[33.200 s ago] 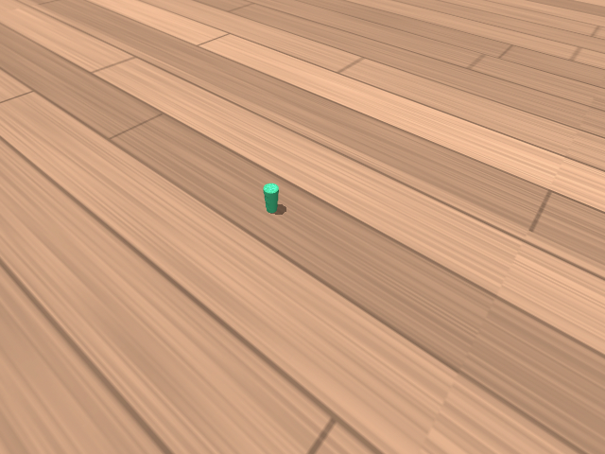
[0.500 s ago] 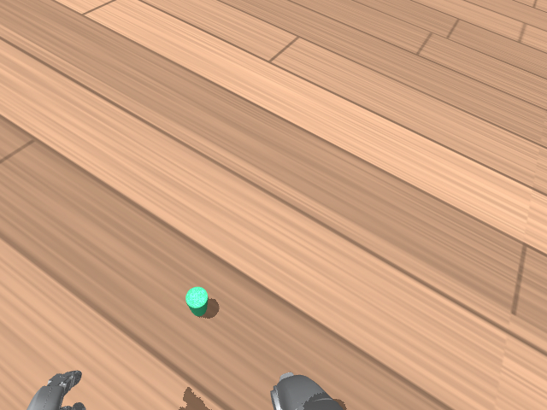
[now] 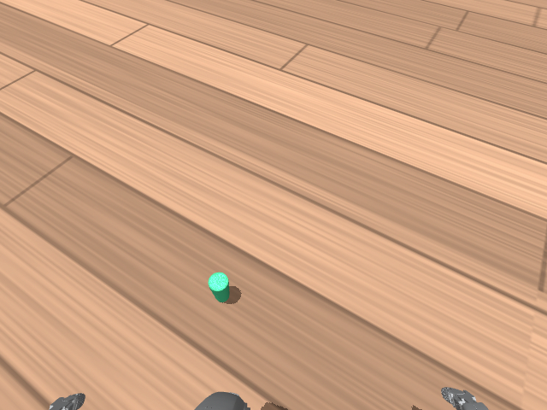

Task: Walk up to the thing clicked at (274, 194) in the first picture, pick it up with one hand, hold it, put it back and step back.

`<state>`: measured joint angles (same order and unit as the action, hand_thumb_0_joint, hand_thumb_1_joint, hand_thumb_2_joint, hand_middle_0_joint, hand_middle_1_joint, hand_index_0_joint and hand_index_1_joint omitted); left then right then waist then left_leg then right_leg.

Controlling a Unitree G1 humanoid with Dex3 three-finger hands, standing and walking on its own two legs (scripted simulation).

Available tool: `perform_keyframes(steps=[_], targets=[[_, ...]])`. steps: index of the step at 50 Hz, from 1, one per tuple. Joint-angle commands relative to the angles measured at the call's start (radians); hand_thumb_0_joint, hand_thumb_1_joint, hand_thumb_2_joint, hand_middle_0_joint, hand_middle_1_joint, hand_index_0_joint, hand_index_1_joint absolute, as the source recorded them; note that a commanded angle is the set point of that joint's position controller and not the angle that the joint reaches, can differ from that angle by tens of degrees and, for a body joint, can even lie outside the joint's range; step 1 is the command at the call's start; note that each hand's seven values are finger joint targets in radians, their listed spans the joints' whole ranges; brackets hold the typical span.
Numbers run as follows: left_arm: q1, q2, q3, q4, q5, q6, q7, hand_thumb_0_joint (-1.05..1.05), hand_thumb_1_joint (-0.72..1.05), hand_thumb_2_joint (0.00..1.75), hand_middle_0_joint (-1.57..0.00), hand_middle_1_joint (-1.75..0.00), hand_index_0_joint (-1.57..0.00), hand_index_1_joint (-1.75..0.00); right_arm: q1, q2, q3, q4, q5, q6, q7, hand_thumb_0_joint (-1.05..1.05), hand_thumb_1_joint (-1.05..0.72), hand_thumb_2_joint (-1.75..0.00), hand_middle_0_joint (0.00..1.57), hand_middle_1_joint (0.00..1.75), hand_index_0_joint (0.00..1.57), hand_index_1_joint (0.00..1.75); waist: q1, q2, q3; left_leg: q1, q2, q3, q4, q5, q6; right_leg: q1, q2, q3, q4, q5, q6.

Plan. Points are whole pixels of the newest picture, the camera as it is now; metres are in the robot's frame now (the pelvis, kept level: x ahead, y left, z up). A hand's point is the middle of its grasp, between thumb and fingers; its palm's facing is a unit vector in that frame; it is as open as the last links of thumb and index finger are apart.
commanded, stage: step back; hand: left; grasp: from the side
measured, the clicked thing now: (220, 289) +0.57 +0.19 -0.70
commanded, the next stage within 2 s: none
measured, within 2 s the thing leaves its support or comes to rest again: neither
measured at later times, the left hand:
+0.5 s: hand out of the picture -0.08 +0.29 -0.16, palm faces +0.02 -0.93 -0.38, open 7.4 cm
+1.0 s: hand out of the picture -0.19 +0.23 -0.15, palm faces +0.05 -0.92 -0.40, open 7.4 cm
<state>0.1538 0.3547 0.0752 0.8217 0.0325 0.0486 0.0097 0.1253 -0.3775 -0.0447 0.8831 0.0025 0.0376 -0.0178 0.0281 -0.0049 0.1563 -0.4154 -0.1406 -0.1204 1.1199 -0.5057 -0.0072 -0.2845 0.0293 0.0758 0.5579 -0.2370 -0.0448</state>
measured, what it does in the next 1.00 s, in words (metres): walks backwards: left foot, then right foot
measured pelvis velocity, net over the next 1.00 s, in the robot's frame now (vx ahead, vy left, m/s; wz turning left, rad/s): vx -0.33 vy -0.04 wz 0.07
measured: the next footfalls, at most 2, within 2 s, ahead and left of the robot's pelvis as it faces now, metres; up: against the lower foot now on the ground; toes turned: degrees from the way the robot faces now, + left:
left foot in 0.18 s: -0.06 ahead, +0.12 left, +0.00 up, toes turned +1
right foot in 0.62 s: -0.20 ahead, -0.15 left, +0.00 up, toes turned +2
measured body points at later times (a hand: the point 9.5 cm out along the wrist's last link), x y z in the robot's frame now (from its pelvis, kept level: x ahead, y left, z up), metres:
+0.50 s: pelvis -0.16 +0.01 +0.00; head -0.10 +0.04 +0.44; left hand -0.08 +0.34 -0.14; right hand -0.03 -0.30 -0.10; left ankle -0.10 +0.12 -0.74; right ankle -0.21 -0.16 -0.66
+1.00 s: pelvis -0.33 -0.04 -0.02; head -0.27 -0.03 +0.42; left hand -0.20 +0.28 -0.12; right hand -0.27 -0.36 -0.14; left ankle -0.36 +0.07 -0.74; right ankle -0.24 -0.15 -0.74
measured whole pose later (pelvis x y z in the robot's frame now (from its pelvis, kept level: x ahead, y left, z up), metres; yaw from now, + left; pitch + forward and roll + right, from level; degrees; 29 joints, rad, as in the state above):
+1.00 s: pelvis -0.33 -0.04 -0.02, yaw +4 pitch -2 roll +3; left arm 0.08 0.40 0.09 0.71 0.04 0.08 0.01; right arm 0.25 -0.36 -0.05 0.90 -0.03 0.02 -0.04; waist 0.00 -0.08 0.20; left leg -0.22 -0.07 0.00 0.63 -0.38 0.02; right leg -0.44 -0.05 -0.02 0.72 -0.25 -0.02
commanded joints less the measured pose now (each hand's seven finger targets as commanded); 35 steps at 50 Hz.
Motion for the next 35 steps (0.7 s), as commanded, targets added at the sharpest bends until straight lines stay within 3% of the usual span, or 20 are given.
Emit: perform_keyframes(steps=[1, 5, 8, 9, 10, 11, 12, 13, 15, 16, 19, 23, 25, 28, 30, 31, 32, 33, 34, 35], targets=[[0.001, 0.212, 0.058, -0.119, 0.006, -0.027, 0.017, 0.0, 0.9, 0.9, -0.2, -0.3, -0.2, -0.3, 0.047, -0.186, -0.038, -0.063, 0.002, -0.021, -0.024, 0.0, -0.9, -0.9, 0.2, 0.3, 0.2, 0.3, 0.011, -0.104, -0.201, -0.068, 0.017, 0.01, -0.076, -0.028, -0.02, 0.253, -0.203, 0.177, -0.106, 0.49, -0.173], [0.013, 0.232, 0.065, -0.14, 0.01, -0.011, 0.017, 0.0, 0.9, 0.9, -0.2, -0.3, -0.2, -0.3, 0.073, -0.175, -0.043, -0.081, -0.009, -0.028, -0.024, 0.0, -0.9, -0.9, 0.2, 0.3, 0.2, 0.3, 0.008, -0.209, -0.265, 0.014, 0.108, 0.058, -0.419, -0.015, -0.014, 0.335, -0.234, 0.189, -0.066, 0.485, -0.158], [-0.035, 0.25, 0.056, -0.153, -0.009, 0.01, 0.005, 0.0, 0.9, 0.9, -0.2, -0.3, -0.2, -0.3, 0.157, -0.175, -0.06, -0.038, -0.026, -0.034, -0.019, 0.0, -0.9, -0.9, 0.2, 0.3, 0.2, 0.3, -0.047, -0.174, -0.262, 0.217, 0.1, 0.127, -0.733, 0.295, 0.007, 0.182, -0.182, 0.139, 0.012, 0.326, -0.087], [-0.02, 0.227, 0.051, -0.158, -0.012, 0.017, 0.001, 0.0, 0.9, 0.9, -0.2, -0.3, -0.2, -0.3, 0.146, -0.19, -0.068, -0.042, -0.037, -0.035, -0.018, 0.0, -0.9, -0.9, 0.2, 0.3, 0.2, 0.3, -0.039, -0.111, -0.234, 0.267, 0.139, 0.056, -0.751, 0.35, 0.024, 0.069, -0.143, 0.132, 0.025, 0.173, -0.046], [0.006, 0.192, 0.044, -0.161, -0.012, 0.018, -0.001, 0.0, 0.9, 0.9, -0.2, -0.3, -0.2, -0.3, 0.124, -0.269, -0.087, -0.054, -0.053, -0.035, -0.015, 0.0, -0.9, -0.9, 0.2, 0.3, 0.2, 0.3, -0.034, 0.094, -0.222, 0.335, 0.328, -0.2, -0.793, 0.334, 0.095, -0.136, -0.033, 0.075, 0.157, -0.079, -0.002], [-0.033, 0.205, 0.059, -0.164, -0.007, 0.012, 0.007, 0.0, 0.9, 0.9, -0.2, -0.3, -0.2, -0.3, 0.054, -0.361, -0.102, -0.08, -0.055, -0.035, -0.006, 0.0, -0.9, -0.9, 0.2, 0.3, 0.2, 0.3, -0.04, 0.241, -0.164, 0.21, 0.513, -0.379, -0.84, 0.376, 0.216, -0.217, 0.093, 0.013, 0.365, -0.352, 0.033], [-0.094, 0.241, 0.075, -0.163, 0.01, 0.011, 0.018, 0.0, 0.9, 0.9, -0.2, -0.3, -0.2, -0.3, 0.026, -0.391, -0.112, -0.1, -0.042, -0.04, -0.01, 0.0, -0.9, -0.9, 0.2, 0.3, 0.2, 0.3, -0.086, 0.265, -0.116, 0.012, 0.612, -0.464, -0.879, 0.371, 0.324, -0.137, 0.059, 0.12, 0.588, -0.401, 0.046], [-0.071, 0.256, 0.079, -0.146, 0.008, 0.012, 0.015, 0.0, 0.9, 0.9, -0.2, -0.3, -0.2, -0.3, -0.036, -0.355, -0.103, -0.108, -0.044, -0.05, -0.017, 0.0, -0.9, -0.9, 0.2, 0.3, 0.2, 0.3, -0.043, 0.207, -0.089, -0.018, 0.591, -0.406, -0.862, 0.406, 0.32, -0.115, 0.045, 0.156, 0.703, -0.347, 0.041], [0.021, 0.217, 0.075, -0.1, -0.015, 0.011, 0.007, 0.0, 0.9, 0.9, -0.2, -0.3, -0.2, -0.3, -0.092, -0.255, -0.068, -0.121, -0.058, -0.053, -0.017, 0.0, -0.9, -0.9, 0.2, 0.3, 0.2, 0.3, 0.026, 0.115, -0.098, 0.09, 0.388, -0.129, -0.776, 0.597, 0.212, -0.183, 0.099, 0.163, 0.757, -0.247, 0.03], [0.054, 0.219, 0.077, -0.091, -0.018, 0.014, 0.003, 0.0, 0.9, 0.9, -0.2, -0.3, -0.2, -0.3, -0.087, -0.235, -0.067, -0.121, -0.05, -0.055, -0.021, 0.0, -0.9, -0.9, 0.2, 0.3, 0.2, 0.3, 0.036, 0.11, -0.096, 0.123, 0.362, -0.086, -0.761, 0.602, 0.187, -0.205, 0.106, 0.153, 0.768, -0.213, 0.032], [0.048, 0.201, 0.076, -0.101, -0.01, 0.01, 0.002, 0.0, 0.9, 0.9, -0.2, -0.3, -0.2, -0.3, 0.02, -0.226, -0.069, -0.107, -0.039, -0.054, -0.022, 0.0, -0.9, -0.9, 0.2, 0.3, 0.2, 0.3, -0.014, 0.108, -0.133, 0.305, 0.34, -0.083, -0.689, 0.693, 0.191, -0.265, 0.097, 0.135, 0.69, -0.21, 0.07], [0.035, 0.193, 0.063, -0.12, -0.004, 0.0, 0.004, 0.0, 0.9, 0.9, -0.2, -0.3, -0.2, -0.3, 0.093, -0.249, -0.085, -0.11, -0.028, -0.05, -0.027, 0.0, -0.9, -0.9, 0.2, 0.3, 0.2, 0.3, -0.067, 0.154, -0.216, 0.47, 0.386, -0.098, -0.64, 0.73, 0.247, -0.255, 0.049, 0.09, 0.454, -0.274, 0.097], [0.04, 0.197, 0.06, -0.108, -0.006, 0.003, 0.0, 0.0, 0.9, 0.9, -0.2, -0.3, -0.2, -0.3, 0.07, -0.276, -0.093, -0.128, -0.036, -0.045, -0.024, 0.0, -0.9, -0.9, 0.2, 0.3, 0.2, 0.3, -0.064, 0.194, -0.214, 0.382, 0.419, -0.111, -0.659, 0.663, 0.251, -0.152, 0.003, 0.053, 0.341, -0.297, 0.089], [0.116, 0.201, 0.065, -0.062, -0.005, -0.003, -0.011, 0.0, 0.9, 0.9, -0.2, -0.3, -0.2, -0.3, 0.02, -0.294, -0.095, -0.149, -0.037, -0.03, -0.016, 0.0, -0.9, -0.9, 0.2, 0.3, 0.2, 0.3, -0.037, 0.231, -0.243, 0.271, 0.4, -0.098, -0.645, 0.534, 0.22, -0.003, -0.015, -0.027, 0.116, -0.227, 0.06], [0.232, 0.204, 0.07, -0.002, 0.0, -0.004, -0.017, 0.0, 0.9, 0.9, -0.2, -0.3, -0.2, -0.3, -0.032, -0.3, -0.093, -0.166, -0.028, -0.019, -0.013, 0.0, -0.9, -0.9, 0.2, 0.3, 0.2, 0.3, 0.019, 0.198, -0.263, 0.142, 0.377, -0.066, -0.617, 0.422, 0.171, 0.149, -0.01, -0.066, -0.064, -0.065, 0.025], [0.246, 0.226, 0.078, 0.007, 0.009, -0.006, -0.018, 0.0, 0.9, 0.9, -0.2, -0.3, -0.2, -0.3, -0.037, -0.273, -0.083, -0.163, -0.024, -0.013, -0.013, 0.0, -0.9, -0.9, 0.2, 0.3, 0.2, 0.3, 0.029, 0.146, -0.245, 0.055, 0.335, -0.053, -0.573, 0.319, 0.122, 0.182, -0.023, -0.016, -0.097, -0.056, 0.003], [0.218, 0.289, 0.095, -0.014, 0.026, -0.01, -0.02, 0.0, 0.9, 0.9, -0.2, -0.3, -0.2, -0.3, -0.015, -0.222, -0.069, -0.17, -0.017, -0.01, -0.013, 0.0, -0.9, -0.9, 0.2, 0.3, 0.2, 0.3, 0.02, -0.062, -0.194, -0.112, 0.21, -0.01, -0.416, 0.129, 0.06, 0.171, -0.172, 0.256, -0.186, -0.137, -0.045], [0.097, 0.387, 0.111, -0.069, 0.021, -0.005, -0.025, 0.0, 0.9, 0.9, -0.2, -0.3, -0.2, -0.3, -0.051, -0.185, -0.067, -0.183, -0.013, -0.01, -0.029, 0.0, -0.9, -0.9, 0.2, 0.3, 0.2, 0.3, 0.034, -0.289, -0.124, -0.117, 0.039, 0.078, -0.168, -0.082, 0.004, -0.075, -0.356, 0.428, -0.296, -0.211, -0.174], [-0.011, 0.43, 0.117, -0.11, 0.025, -0.009, -0.016, 0.0, 0.9, 0.9, -0.2, -0.3, -0.2, -0.3, -0.032, -0.239, -0.088, -0.159, -0.019, -0.007, -0.042, 0.0, -0.9, -0.9, 0.2, 0.3, 0.2, 0.3, 0.026, -0.345, -0.063, -0.036, 0.08, -0.005, 0.038, -0.105, -0.003, -0.278, -0.456, 0.545, -0.359, -0.257, -0.264], [-0.067, 0.382, 0.102, -0.133, 0.023, -0.013, -0.012, 0.0, 0.9, 0.9, -0.2, -0.3, -0.2, -0.3, 0.01, -0.266, -0.091, -0.134, -0.014, -0.008, -0.035, 0.0, -0.9, -0.9, 0.2, 0.3, 0.2, 0.3, -0.009, -0.296, -0.031, 0.024, 0.091, -0.034, 0.09, -0.054, 0.005, -0.354, -0.423, 0.473, -0.358, -0.262, -0.24]])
